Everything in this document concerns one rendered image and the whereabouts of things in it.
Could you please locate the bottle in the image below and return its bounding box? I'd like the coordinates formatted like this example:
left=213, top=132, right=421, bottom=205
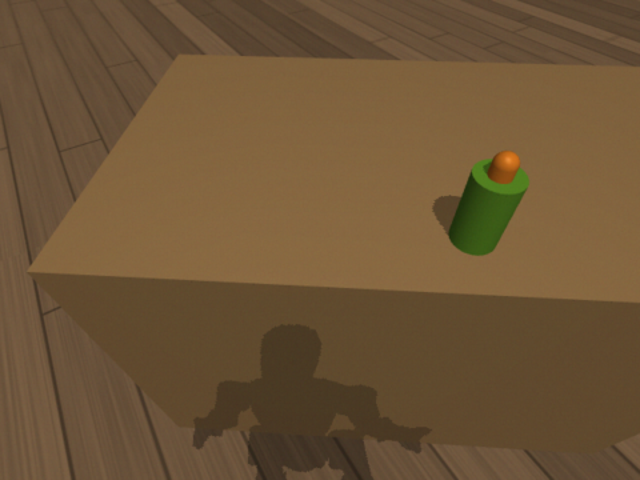
left=448, top=151, right=529, bottom=256

